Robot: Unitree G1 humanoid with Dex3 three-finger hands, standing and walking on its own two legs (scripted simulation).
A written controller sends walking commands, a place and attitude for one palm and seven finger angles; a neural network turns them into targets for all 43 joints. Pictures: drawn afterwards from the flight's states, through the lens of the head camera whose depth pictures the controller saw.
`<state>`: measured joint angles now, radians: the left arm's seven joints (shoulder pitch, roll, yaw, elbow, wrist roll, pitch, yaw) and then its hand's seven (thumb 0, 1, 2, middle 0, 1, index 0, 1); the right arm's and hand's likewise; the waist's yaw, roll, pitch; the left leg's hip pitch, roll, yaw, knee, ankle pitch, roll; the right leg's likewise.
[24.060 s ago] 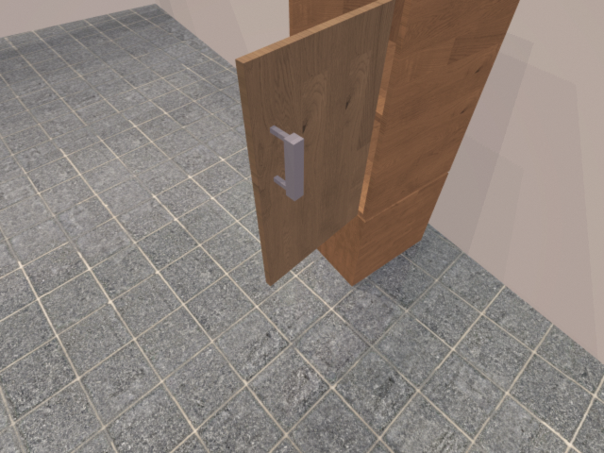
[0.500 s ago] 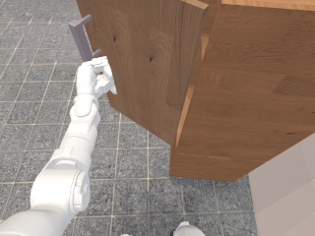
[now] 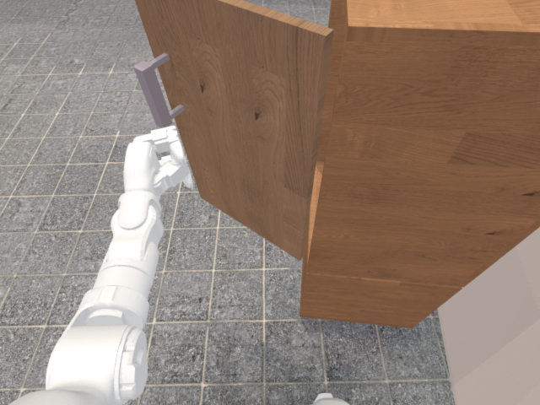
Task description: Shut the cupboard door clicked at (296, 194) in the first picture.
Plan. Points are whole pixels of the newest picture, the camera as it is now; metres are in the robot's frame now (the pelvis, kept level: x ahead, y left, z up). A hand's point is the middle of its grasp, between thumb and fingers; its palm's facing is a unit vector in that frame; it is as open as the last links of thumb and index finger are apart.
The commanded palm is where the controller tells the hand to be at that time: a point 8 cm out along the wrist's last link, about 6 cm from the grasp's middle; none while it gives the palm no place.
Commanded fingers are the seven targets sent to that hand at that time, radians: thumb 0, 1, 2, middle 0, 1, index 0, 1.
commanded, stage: draw the hand back to the body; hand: left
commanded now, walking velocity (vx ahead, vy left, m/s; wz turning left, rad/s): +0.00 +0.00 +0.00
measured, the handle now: (163, 91) +0.65 +0.18 +0.09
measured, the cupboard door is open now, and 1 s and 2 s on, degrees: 60 60 60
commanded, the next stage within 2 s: step back with the hand held close in 1.36 s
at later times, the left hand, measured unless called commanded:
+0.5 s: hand (88, 246) +0.29 +0.20 +0.15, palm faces +0.22 -0.95 -0.21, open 3.2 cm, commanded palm +0.25 +0.24 +0.16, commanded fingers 0.00 0.90 0.90 -0.83 -0.99 -0.83 -0.99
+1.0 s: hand out of the picture +0.19 +0.29 +0.19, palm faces +0.49 -0.77 -0.41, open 6.2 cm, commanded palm +0.14 +0.32 +0.20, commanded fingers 0.00 0.90 0.90 -0.20 -0.30 -0.20 -0.30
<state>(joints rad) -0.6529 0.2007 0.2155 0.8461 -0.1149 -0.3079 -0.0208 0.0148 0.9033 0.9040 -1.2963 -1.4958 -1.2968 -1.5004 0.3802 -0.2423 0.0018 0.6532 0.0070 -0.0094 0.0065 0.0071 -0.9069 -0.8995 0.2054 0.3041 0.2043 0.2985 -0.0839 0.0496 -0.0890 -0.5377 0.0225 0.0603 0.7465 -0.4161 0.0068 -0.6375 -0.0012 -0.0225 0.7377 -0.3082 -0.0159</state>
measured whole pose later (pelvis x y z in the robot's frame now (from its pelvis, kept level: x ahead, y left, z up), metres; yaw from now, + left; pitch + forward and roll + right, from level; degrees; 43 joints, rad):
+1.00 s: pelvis +0.01 +0.01 +0.03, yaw +2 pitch -5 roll -1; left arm 0.45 0.34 0.34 -0.34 -0.05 -0.08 0.11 0.01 0.90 0.90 -0.41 -0.52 -0.41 -0.53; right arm 0.23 -0.22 0.02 0.66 -0.01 -0.08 -0.07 0.01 -0.90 -0.90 0.21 0.30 0.21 0.30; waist 0.06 0.09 0.00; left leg -0.03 -0.01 0.04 0.40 -0.29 0.02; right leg -0.11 -0.02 -0.05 0.40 -0.20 0.01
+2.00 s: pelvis -0.05 +0.03 +0.01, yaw +1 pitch -1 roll +0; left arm 0.52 0.42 0.45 -0.46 -0.03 -0.18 0.16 0.01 0.89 0.90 -0.21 -0.30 -0.21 -0.30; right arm 0.23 -0.23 -0.01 0.55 0.00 -0.02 -0.09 0.01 -0.90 -0.90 0.21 0.30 0.20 0.30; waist 0.00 0.01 -0.01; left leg -0.31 -0.03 0.08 0.63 -0.31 0.06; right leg -0.40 -0.05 0.00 0.60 -0.19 0.03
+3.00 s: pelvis -0.20 +0.00 +0.01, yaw +3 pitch +1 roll -3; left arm 0.51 0.41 0.49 -0.51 -0.06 -0.23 0.19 0.01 0.89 0.90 -0.21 -0.30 -0.21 -0.30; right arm 0.19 -0.15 0.00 0.65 -0.01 -0.13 -0.05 0.01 -0.90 -0.90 0.21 0.30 0.21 0.30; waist 0.05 0.01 -0.04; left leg -0.57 0.12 0.13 0.56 -0.07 0.01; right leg -0.21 0.03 -0.01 0.59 -0.44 -0.02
